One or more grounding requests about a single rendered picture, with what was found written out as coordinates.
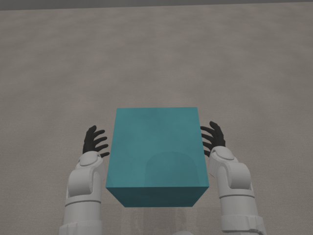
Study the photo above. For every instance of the carton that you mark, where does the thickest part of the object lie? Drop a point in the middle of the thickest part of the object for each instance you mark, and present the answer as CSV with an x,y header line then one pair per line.
x,y
157,158

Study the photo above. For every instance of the robot right forearm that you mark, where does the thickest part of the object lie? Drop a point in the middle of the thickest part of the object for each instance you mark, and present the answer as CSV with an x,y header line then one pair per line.
x,y
239,211

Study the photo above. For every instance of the robot left forearm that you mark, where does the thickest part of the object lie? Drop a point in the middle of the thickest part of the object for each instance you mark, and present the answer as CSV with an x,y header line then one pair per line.
x,y
83,197

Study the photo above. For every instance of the left robot hand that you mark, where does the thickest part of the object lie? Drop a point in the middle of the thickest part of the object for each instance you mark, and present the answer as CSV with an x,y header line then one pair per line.
x,y
90,143

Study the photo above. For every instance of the right robot hand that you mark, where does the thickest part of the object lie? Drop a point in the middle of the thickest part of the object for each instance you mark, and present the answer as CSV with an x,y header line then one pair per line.
x,y
216,140

